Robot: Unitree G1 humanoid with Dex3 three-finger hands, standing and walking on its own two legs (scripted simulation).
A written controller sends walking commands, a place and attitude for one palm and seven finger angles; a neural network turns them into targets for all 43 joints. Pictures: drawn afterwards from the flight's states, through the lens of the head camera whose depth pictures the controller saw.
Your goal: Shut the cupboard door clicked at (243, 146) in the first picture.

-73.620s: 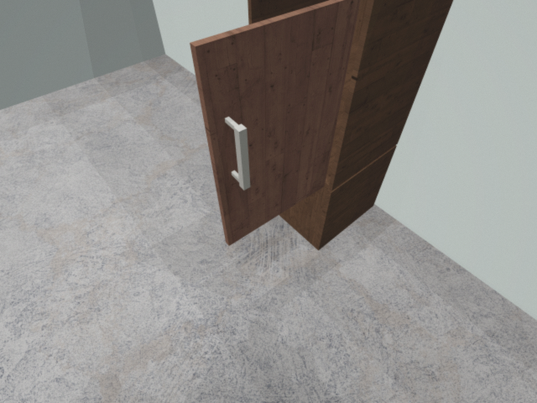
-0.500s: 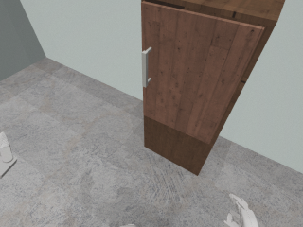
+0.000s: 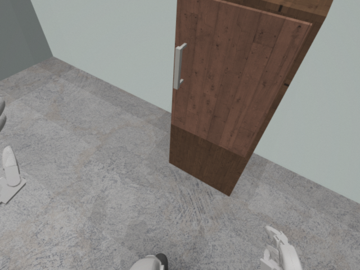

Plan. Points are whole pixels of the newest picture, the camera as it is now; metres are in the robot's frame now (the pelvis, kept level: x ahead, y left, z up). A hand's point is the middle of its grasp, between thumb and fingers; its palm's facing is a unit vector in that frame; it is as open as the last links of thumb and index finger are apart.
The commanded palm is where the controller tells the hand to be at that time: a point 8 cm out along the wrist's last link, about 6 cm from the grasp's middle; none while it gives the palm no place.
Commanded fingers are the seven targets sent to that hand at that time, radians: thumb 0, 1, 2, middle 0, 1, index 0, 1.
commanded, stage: step back with the hand held close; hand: left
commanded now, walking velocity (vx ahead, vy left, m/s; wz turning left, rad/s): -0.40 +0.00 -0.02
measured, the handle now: (180, 67) +0.79 +0.07 +0.02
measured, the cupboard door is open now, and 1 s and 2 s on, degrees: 2 2 2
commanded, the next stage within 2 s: stop stepping back and stand still in 0.06 s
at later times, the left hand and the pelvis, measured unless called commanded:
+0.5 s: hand out of the picture +0.14 +0.33 +0.17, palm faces +0.48 -0.82 -0.31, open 7.4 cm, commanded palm +0.07 +0.35 +0.19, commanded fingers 0.00 0.90 0.90 -0.20 -0.30 -0.20 -0.30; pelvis -0.09 +0.06 +0.01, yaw -2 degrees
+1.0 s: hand out of the picture +0.15 +0.32 +0.17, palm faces +0.37 -0.84 -0.39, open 7.5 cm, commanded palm +0.09 +0.36 +0.19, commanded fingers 0.00 0.90 0.90 -0.20 -0.30 -0.20 -0.30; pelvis -0.08 +0.07 +0.01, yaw -5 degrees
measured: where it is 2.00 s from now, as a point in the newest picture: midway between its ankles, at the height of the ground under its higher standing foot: outside the picture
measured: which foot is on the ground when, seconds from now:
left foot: down 0.00-0.24, up 0.26-0.38, down 0.40-1.00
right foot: down 0.00-0.42, up 0.44-0.66, down 0.68-1.00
